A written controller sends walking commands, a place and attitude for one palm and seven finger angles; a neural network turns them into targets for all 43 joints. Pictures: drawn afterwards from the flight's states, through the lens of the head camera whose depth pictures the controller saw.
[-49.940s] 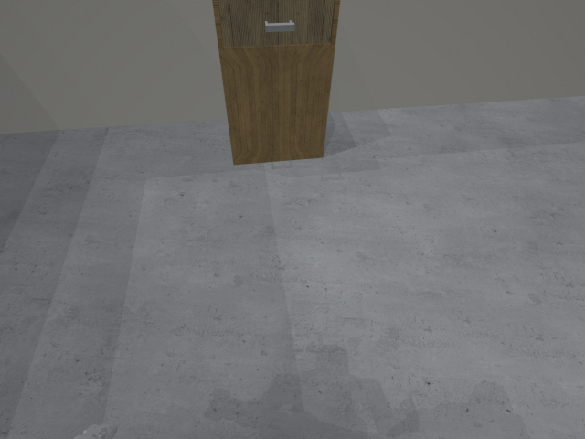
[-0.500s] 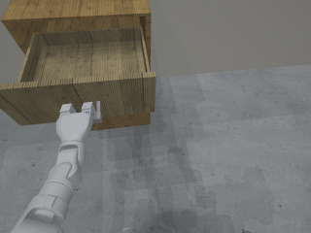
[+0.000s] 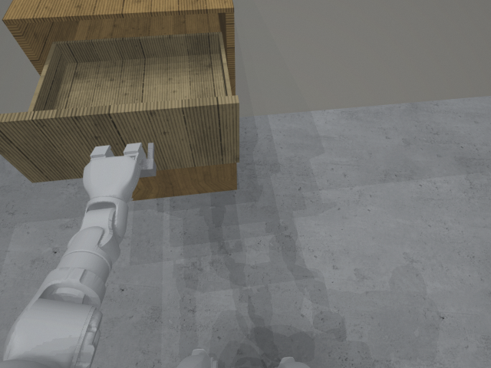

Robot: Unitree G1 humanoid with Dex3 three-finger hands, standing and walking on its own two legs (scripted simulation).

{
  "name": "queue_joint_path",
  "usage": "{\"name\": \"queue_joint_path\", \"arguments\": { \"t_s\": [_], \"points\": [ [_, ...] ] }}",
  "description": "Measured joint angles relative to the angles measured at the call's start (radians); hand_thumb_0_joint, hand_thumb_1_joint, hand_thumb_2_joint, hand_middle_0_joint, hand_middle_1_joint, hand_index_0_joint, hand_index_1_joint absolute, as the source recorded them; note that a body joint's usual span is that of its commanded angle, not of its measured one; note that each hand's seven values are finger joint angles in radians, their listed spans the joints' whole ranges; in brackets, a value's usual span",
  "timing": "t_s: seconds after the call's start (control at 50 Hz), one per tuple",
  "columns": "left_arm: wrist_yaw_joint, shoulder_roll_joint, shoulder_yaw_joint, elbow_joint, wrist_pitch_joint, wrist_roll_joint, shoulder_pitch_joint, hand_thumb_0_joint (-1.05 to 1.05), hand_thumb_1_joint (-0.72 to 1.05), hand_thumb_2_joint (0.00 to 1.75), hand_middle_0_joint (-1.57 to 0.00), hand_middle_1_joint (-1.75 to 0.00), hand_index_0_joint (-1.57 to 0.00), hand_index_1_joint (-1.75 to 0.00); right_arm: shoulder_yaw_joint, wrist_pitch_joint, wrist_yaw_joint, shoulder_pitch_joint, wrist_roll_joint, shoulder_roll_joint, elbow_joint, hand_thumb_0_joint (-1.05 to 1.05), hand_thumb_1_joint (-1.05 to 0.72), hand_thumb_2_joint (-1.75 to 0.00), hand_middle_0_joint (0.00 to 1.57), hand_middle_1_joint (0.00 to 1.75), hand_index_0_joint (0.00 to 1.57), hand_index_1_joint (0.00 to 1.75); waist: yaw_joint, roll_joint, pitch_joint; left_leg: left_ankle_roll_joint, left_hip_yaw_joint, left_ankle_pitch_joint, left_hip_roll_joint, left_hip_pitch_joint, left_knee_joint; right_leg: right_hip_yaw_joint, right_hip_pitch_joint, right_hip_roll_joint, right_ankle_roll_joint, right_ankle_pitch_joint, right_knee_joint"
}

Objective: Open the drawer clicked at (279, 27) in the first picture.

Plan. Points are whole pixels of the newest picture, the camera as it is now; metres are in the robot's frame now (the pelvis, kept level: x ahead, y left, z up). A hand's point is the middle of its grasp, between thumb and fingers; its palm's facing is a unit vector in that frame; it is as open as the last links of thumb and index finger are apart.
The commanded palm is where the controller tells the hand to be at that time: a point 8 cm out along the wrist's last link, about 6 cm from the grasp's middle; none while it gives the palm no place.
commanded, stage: pull the drawer open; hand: left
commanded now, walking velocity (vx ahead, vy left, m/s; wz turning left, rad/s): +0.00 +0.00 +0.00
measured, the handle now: (124, 160) +0.49 +0.23 +0.00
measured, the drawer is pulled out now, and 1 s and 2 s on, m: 0.30 0.30 0.30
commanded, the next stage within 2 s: none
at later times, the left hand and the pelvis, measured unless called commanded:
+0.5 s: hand (124, 193) +0.43 +0.22 -0.02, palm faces -0.04 -0.05 -1.00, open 6.1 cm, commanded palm +0.38 +0.22 +0.03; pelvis -0.01 +0.01 +0.00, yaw -2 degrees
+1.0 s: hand (123, 191) +0.43 +0.22 -0.02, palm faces -0.04 -0.04 -1.00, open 6.0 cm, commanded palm +0.41 +0.22 +0.03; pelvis +0.02 +0.01 +0.01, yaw +0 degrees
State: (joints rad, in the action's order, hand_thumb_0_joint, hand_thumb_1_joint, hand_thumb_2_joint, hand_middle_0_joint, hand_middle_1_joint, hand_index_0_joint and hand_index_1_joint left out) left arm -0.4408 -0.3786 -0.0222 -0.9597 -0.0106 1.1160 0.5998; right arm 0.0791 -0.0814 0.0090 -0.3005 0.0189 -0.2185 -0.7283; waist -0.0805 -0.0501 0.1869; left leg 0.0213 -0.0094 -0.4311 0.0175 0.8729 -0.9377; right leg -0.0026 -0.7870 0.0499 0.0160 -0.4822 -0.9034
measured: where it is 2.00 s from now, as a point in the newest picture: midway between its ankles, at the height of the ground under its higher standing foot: outside the picture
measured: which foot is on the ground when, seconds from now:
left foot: down 0.00-1.00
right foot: down 0.00-1.00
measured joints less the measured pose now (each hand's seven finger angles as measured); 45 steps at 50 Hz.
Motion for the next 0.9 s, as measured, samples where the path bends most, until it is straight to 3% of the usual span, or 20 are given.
{"name": "queue_joint_path", "arguments": {
  "t_s": [0.24, 0.44, 0.6, 0.72, 0.9],
  "points": [
    [-0.036, -0.038, 0.017, -0.076, -0.005, -0.003, 0.056, 0.01, 0.69, 0.79, -0.32, -1.35, -0.36, -1.32, 0.011, 0.016, 0.003, -0.053, -0.006, -0.031, -0.042, 0.01, -0.91, -0.90, 0.20, 0.30, 0.20, 0.30, -0.032, -0.002, -0.010, -0.001, -0.002, 0.021, 0.009, 0.046, -0.018, -0.002, -0.051, 0.008, 0.002, 0.022, -0.022],
    [-0.027, -0.033, 0.012, -0.049, 0.014, -0.018, 0.034, 0.01, 0.70, 0.77, -0.31, -1.35, -0.35, -1.31, 0.005, 0.026, -0.004, -0.043, -0.008, -0.016, -0.028, 0.01, -0.91, -0.90, 0.20, 0.30, 0.20, 0.30, -0.033, -0.001, -0.009, 0.005, -0.015, 0.027, 0.012, 0.032, 0.000, -0.016, -0.039, 0.010, -0.005, 0.034, 0.000],
    [-0.019, -0.013, 0.011, 0.098, 0.033, -0.033, -0.095, 0.01, 0.71, 0.75, -0.26, -1.35, -0.33, -1.26, 0.000, 0.017, -0.014, -0.012, -0.014, -0.002, 0.008, 0.01, -0.91, -0.90, 0.20, 0.30, 0.20, 0.30, -0.023, -0.001, -0.004, 0.014, -0.036, 0.010, 0.014, -0.022, 0.029, -0.038, 0.012, 0.011, -0.014, 0.030, 0.039],
    [0.000, 0.011, -0.014, 0.259, 0.097, -0.050, -0.211, 0.02, 0.72, 0.76, -0.23, -1.34, -0.31, -1.22, -0.003, 0.016, -0.029, 0.014, -0.016, -0.002, 0.044, 0.01, -0.91, -0.90, 0.20, 0.30, 0.20, 0.30, -0.018, 0.000, -0.007, 0.019, -0.043, -0.002, 0.012, -0.069, 0.056, -0.042, 0.060, 0.007, -0.017, 0.033, 0.072],
    [-0.041, 0.063, -0.077, 0.164, 0.081, 0.001, -0.107, 0.00, 0.68, 0.81, -0.31, -1.34, -0.36, -1.30, 0.005, 0.010, -0.012, 0.042, -0.001, -0.010, 0.012, 0.01, -0.91, -0.90, 0.20, 0.30, 0.20, 0.30, 0.033, 0.005, 0.001, 0.019, -0.001, -0.022, -0.013, -0.049, 0.028, 0.003, 0.060, -0.015, -0.016, 0.002, 0.051]
  ]
}}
